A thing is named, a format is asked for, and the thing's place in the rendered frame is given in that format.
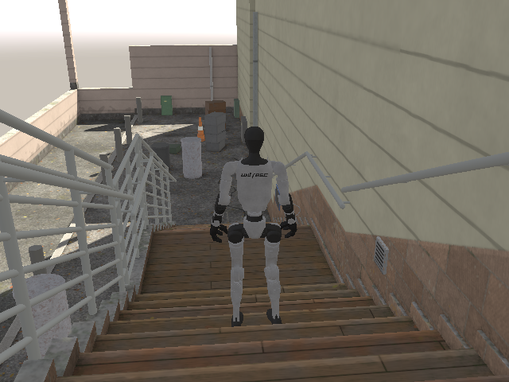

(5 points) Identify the right robot hand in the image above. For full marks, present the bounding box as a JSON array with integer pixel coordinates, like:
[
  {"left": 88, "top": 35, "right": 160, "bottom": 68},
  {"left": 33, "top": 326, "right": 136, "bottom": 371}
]
[{"left": 280, "top": 221, "right": 297, "bottom": 238}]

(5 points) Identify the left robot hand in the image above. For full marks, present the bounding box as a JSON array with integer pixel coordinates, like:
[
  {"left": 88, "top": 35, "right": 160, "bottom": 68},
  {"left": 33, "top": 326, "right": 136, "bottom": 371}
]
[{"left": 210, "top": 224, "right": 227, "bottom": 243}]

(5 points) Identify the robot right foot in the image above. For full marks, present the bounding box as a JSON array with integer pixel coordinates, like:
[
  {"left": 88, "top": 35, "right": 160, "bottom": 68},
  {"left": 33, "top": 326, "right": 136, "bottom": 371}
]
[{"left": 266, "top": 309, "right": 282, "bottom": 325}]

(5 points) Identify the robot left upper arm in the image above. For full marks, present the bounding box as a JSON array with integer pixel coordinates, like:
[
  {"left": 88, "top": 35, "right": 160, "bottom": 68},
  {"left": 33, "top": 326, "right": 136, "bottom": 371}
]
[{"left": 218, "top": 161, "right": 238, "bottom": 205}]

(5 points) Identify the robot right upper arm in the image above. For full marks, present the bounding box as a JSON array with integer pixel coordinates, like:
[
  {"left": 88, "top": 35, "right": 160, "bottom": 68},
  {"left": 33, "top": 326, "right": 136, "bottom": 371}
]
[{"left": 271, "top": 161, "right": 290, "bottom": 205}]

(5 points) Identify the robot right forearm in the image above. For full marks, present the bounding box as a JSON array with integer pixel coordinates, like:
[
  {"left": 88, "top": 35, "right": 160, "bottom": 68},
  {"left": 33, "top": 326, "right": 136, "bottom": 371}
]
[{"left": 282, "top": 194, "right": 296, "bottom": 224}]

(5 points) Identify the robot left forearm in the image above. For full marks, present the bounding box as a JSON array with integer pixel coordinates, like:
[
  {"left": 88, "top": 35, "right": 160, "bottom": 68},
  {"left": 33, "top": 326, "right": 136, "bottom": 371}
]
[{"left": 212, "top": 194, "right": 227, "bottom": 227}]

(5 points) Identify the right robot shin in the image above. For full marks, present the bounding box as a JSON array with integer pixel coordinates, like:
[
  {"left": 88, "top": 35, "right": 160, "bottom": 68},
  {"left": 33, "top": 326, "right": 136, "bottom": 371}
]
[{"left": 266, "top": 265, "right": 281, "bottom": 319}]

